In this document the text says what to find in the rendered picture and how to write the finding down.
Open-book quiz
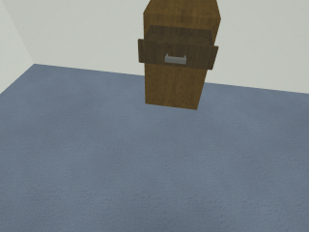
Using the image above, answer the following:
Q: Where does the handle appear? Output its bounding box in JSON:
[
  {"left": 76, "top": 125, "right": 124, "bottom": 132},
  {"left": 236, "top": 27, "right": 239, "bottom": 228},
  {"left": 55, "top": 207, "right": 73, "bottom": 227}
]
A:
[{"left": 164, "top": 53, "right": 186, "bottom": 65}]

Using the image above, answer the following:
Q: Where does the cabinet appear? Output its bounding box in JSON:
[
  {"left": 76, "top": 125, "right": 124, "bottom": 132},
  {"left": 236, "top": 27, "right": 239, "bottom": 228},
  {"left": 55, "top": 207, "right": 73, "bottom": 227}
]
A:
[{"left": 143, "top": 0, "right": 221, "bottom": 110}]

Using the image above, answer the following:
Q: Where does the drawer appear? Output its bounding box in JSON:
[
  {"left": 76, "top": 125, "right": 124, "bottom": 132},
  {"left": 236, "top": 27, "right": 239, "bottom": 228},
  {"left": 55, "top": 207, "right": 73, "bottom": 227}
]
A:
[{"left": 137, "top": 24, "right": 219, "bottom": 71}]

